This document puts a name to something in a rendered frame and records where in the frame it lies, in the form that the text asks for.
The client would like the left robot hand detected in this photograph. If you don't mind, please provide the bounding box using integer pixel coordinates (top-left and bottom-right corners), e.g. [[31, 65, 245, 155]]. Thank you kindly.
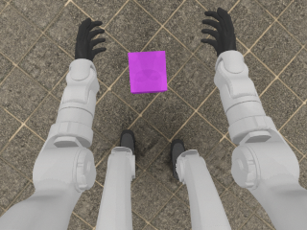
[[75, 17, 106, 62]]

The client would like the right robot hand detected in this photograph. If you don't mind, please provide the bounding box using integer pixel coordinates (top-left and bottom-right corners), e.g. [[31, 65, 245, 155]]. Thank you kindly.
[[201, 7, 237, 58]]

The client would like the robot left upper arm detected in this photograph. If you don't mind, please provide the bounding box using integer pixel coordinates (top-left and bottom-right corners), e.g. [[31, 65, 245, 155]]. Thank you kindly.
[[0, 147, 97, 230]]

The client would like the robot left shin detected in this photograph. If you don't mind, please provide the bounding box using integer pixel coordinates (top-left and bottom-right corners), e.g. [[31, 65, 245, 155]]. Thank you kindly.
[[107, 147, 132, 164]]

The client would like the robot right upper arm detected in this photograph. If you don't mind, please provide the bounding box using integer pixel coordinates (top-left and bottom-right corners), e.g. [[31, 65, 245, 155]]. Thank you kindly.
[[231, 141, 307, 230]]

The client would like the carton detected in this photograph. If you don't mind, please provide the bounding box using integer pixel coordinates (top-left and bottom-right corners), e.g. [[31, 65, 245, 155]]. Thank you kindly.
[[128, 51, 168, 94]]

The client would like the right robot forearm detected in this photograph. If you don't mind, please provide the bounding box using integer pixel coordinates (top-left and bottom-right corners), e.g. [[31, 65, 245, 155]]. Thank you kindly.
[[213, 50, 300, 177]]

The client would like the left robot forearm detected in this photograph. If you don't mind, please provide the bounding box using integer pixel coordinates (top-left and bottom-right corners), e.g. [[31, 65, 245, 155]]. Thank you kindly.
[[33, 58, 100, 187]]

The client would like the right robot foot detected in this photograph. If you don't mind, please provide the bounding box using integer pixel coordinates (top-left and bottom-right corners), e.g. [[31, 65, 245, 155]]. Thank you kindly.
[[170, 139, 185, 180]]

